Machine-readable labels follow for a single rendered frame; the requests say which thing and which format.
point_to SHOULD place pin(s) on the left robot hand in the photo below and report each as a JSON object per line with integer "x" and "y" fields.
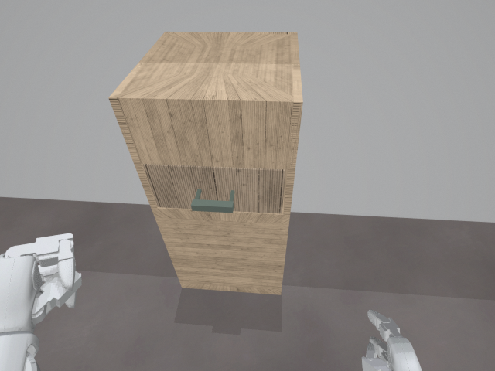
{"x": 21, "y": 279}

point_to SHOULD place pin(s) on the left robot forearm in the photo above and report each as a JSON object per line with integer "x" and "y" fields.
{"x": 18, "y": 350}

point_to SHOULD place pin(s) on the cabinet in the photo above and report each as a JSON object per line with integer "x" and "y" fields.
{"x": 220, "y": 99}

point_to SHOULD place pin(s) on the drawer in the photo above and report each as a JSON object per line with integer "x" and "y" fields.
{"x": 257, "y": 190}

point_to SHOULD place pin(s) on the right robot hand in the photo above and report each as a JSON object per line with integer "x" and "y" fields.
{"x": 397, "y": 355}

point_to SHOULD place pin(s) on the handle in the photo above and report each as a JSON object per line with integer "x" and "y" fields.
{"x": 213, "y": 205}

